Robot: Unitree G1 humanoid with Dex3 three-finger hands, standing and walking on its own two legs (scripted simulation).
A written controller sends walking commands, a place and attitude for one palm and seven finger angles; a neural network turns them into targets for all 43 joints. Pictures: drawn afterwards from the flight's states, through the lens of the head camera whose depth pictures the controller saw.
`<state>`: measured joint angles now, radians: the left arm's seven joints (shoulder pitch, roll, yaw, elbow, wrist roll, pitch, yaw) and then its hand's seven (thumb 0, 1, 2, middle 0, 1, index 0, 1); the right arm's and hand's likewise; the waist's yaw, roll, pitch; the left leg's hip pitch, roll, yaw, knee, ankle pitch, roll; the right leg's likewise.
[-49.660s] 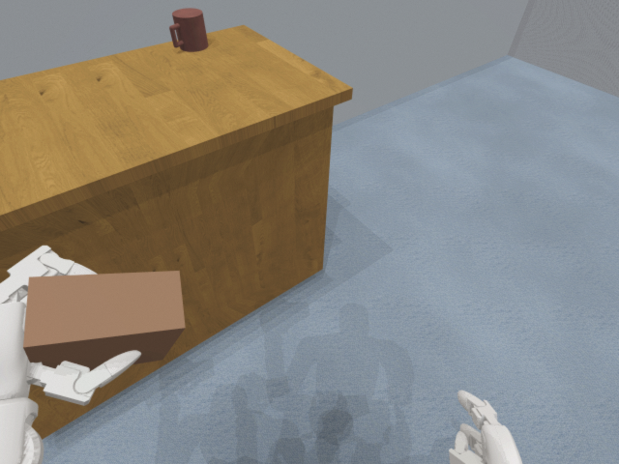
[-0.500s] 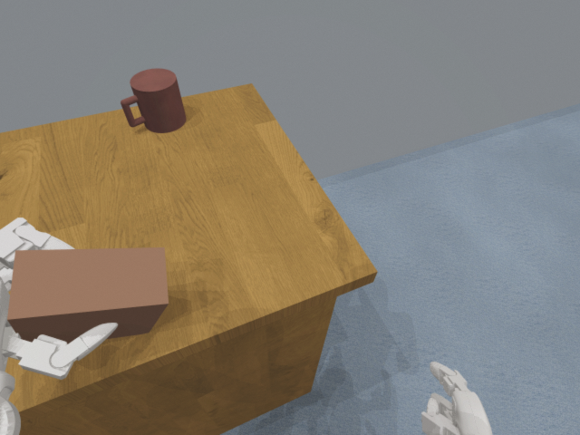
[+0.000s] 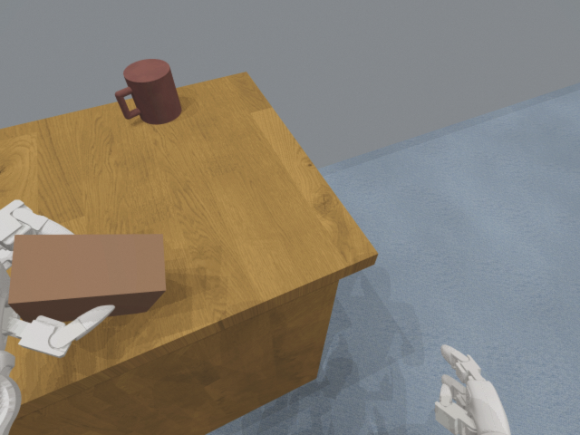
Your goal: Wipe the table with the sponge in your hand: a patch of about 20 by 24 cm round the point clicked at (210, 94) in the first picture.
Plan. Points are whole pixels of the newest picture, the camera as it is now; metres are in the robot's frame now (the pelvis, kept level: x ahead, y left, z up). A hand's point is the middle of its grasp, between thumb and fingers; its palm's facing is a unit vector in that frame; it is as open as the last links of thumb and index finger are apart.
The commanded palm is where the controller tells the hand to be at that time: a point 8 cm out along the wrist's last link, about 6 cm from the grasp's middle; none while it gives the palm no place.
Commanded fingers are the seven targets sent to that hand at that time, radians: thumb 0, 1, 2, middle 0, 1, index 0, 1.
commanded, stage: come to a stop and stand still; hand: left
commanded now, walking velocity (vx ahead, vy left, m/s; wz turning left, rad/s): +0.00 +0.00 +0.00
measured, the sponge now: (114, 279) +0.25 +0.21 +0.14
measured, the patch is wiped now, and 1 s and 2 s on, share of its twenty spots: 0.00 0.00 0.00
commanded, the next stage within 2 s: look again from close up in 0.80 s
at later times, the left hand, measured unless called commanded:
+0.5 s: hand out of the picture +0.23 +0.32 +0.17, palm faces +0.39 -0.86 -0.32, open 9.9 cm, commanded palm +0.17 +0.35 +0.18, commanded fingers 0.00 0.10 1.30 -1.20 -1.60 -1.20 -1.60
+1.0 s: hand out of the picture +0.22 +0.33 +0.17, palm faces +0.42 -0.84 -0.36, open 9.9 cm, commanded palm +0.16 +0.36 +0.18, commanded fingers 0.00 0.10 1.30 -1.20 -1.60 -1.20 -1.60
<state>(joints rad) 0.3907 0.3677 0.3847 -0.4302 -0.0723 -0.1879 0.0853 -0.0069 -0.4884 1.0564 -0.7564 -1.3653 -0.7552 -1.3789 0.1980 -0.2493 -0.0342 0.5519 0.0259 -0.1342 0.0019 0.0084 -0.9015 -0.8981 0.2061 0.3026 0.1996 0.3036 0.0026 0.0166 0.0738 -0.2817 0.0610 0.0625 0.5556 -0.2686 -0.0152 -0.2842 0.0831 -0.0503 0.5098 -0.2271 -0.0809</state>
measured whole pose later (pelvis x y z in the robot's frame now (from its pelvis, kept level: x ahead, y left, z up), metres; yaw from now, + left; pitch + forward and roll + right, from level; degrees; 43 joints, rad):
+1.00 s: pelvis +0.01 +0.08 +0.01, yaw +1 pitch -2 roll -2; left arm 0.43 0.36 0.35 -0.49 -0.03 -0.21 0.12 -0.01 -0.49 1.06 -0.76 -1.36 -0.76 -1.37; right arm 0.21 -0.18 0.02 0.59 0.01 -0.12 -0.02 0.01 -0.90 -0.90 0.21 0.30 0.20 0.30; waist 0.03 -0.02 0.07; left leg -0.20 -0.04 0.05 0.48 -0.25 0.08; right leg -0.18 0.00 -0.03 0.40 -0.19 0.02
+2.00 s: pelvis +0.02 +0.06 +0.00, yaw +3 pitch +2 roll +0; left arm 0.43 0.45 0.40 -0.42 -0.09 -0.29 0.12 -0.01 -0.49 1.06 -0.76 -1.37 -0.76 -1.38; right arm 0.24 -0.24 0.00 0.61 0.03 -0.16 0.01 0.01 -0.90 -0.90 0.20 0.30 0.20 0.30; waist 0.02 -0.04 0.04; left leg -0.27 -0.06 0.02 0.52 -0.27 0.06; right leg -0.28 -0.01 -0.03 0.53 -0.27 0.00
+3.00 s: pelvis -0.01 +0.06 +0.01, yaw +3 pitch -2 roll -1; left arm 0.44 0.36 0.33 -0.44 -0.07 -0.19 0.13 -0.01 -0.50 1.06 -0.76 -1.36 -0.76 -1.38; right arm 0.21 -0.21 0.02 0.60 0.03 -0.14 -0.04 0.01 -0.90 -0.90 0.21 0.30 0.20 0.30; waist 0.02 -0.01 0.03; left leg -0.24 -0.05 0.02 0.47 -0.20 0.06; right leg -0.23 0.00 -0.04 0.43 -0.18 0.00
